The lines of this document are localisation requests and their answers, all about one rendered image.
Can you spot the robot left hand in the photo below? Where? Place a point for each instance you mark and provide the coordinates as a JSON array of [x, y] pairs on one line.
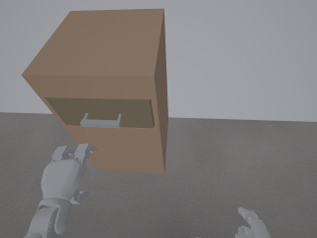
[[63, 176]]

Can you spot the robot right hand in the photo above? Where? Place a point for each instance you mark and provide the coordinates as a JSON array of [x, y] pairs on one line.
[[258, 227]]

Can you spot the drawer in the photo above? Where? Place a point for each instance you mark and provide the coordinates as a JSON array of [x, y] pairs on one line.
[[136, 113]]

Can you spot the handle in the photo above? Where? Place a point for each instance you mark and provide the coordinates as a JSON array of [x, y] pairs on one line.
[[95, 123]]

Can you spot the robot left forearm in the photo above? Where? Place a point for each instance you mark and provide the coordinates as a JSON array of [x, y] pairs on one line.
[[51, 218]]

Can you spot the cabinet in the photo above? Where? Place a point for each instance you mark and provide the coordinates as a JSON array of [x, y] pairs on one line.
[[109, 54]]

